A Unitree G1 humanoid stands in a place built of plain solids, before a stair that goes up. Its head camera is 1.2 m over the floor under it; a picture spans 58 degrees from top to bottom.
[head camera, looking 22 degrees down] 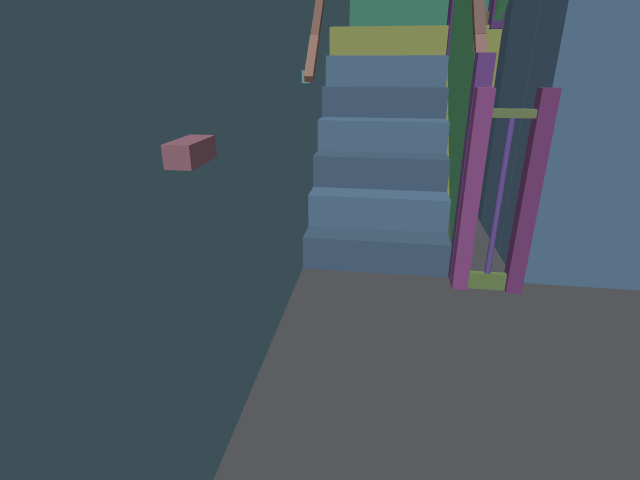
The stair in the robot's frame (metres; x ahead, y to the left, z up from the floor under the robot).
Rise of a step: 0.21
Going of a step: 0.21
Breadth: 0.90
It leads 8 degrees to the right of straight ahead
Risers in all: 7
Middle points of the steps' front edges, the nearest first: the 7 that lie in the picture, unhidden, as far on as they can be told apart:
2.42 -0.34 0.21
2.63 -0.37 0.42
2.84 -0.40 0.63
3.05 -0.43 0.84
3.26 -0.46 1.06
3.47 -0.49 1.27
3.68 -0.52 1.48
